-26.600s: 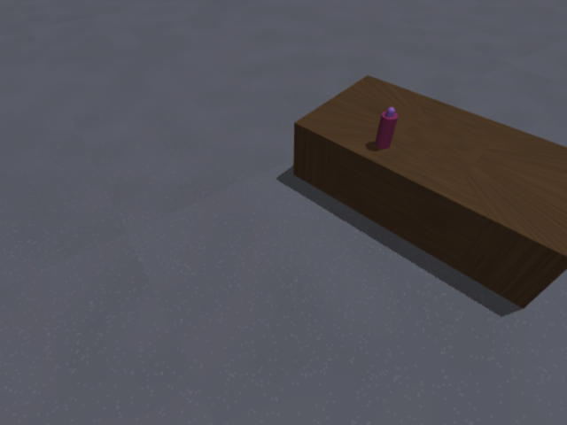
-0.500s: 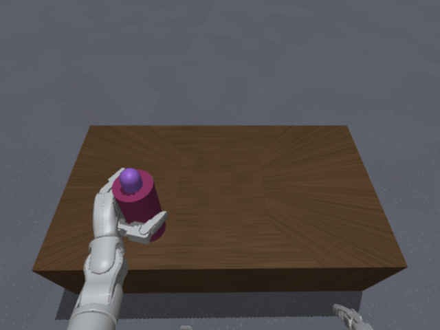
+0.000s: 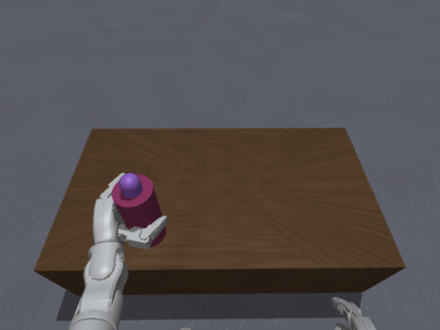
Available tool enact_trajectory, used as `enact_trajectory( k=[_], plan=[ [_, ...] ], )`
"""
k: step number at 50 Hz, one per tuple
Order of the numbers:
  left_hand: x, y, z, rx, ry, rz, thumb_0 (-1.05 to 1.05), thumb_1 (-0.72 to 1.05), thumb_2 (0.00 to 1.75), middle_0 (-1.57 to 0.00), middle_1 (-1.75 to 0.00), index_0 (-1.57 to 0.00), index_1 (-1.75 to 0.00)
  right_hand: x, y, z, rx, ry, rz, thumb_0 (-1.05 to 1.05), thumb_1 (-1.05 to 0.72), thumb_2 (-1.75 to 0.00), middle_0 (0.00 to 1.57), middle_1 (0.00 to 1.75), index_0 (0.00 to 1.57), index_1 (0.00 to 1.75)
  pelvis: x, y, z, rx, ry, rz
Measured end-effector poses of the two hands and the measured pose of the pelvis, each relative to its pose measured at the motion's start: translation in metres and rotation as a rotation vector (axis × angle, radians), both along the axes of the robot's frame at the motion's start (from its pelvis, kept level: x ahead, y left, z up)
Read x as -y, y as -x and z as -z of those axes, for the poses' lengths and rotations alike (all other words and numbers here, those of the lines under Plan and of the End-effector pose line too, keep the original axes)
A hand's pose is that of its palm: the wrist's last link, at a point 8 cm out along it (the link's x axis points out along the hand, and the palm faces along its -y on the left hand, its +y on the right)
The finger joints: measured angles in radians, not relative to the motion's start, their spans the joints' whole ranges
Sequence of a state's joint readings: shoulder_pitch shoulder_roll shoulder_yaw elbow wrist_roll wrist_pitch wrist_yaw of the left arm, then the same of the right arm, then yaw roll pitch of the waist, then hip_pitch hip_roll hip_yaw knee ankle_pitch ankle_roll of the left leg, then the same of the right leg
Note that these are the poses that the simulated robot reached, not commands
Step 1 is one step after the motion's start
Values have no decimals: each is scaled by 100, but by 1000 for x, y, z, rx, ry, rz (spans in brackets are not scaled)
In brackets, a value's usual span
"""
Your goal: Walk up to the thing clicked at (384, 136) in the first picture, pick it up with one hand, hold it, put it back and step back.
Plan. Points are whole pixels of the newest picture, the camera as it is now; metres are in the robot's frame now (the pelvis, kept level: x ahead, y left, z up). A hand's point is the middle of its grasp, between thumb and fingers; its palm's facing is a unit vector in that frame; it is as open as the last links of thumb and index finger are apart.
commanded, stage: hold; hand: left
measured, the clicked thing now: (140, 208) +0.33 +0.17 +0.04
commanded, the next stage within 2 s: crouch in 1.76 s
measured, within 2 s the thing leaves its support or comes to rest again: neither
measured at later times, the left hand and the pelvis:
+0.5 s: hand (141, 211) +0.33 +0.16 +0.04, palm faces +0.16 -0.99 -0.02, open 9.6 cm; pelvis +0.00 +0.00 +0.00, yaw +0 degrees
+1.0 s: hand (141, 211) +0.33 +0.16 +0.03, palm faces +0.15 -0.99 -0.02, open 9.6 cm; pelvis +0.00 +0.00 +0.00, yaw +0 degrees
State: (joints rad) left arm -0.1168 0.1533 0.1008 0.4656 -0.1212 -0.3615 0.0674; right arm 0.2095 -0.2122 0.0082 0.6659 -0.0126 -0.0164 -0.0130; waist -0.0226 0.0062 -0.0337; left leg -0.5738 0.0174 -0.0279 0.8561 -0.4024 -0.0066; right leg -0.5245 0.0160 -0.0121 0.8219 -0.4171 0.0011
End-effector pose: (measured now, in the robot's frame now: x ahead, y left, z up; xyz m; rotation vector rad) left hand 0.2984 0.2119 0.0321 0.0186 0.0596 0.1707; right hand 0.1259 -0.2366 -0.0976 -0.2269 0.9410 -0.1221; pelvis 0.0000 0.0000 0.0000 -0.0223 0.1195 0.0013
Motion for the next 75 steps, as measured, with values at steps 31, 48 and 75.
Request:
enact_trajectory(
  k=[31,48,75],
  plan=[
    [-3,-1,-4,8,2,7,-1,-37,118,-72,-114,-73,-113,0,-2,0,5,-1,3,1,-93,-91,20,30,20,30,-1,-4,0,-2,1,0],
    [-3,-2,-3,9,2,14,-1,-37,118,-72,-114,-73,-113,0,0,1,-1,-9,8,1,-93,-91,20,30,21,30,-1,-4,0,-4,0,1],
    [-4,2,-3,12,-3,10,-1,-36,117,-72,-113,-73,-112,0,-4,0,11,-2,1,1,-92,-91,20,30,20,30,0,-3,1,-5,0,-3]
  ],
)
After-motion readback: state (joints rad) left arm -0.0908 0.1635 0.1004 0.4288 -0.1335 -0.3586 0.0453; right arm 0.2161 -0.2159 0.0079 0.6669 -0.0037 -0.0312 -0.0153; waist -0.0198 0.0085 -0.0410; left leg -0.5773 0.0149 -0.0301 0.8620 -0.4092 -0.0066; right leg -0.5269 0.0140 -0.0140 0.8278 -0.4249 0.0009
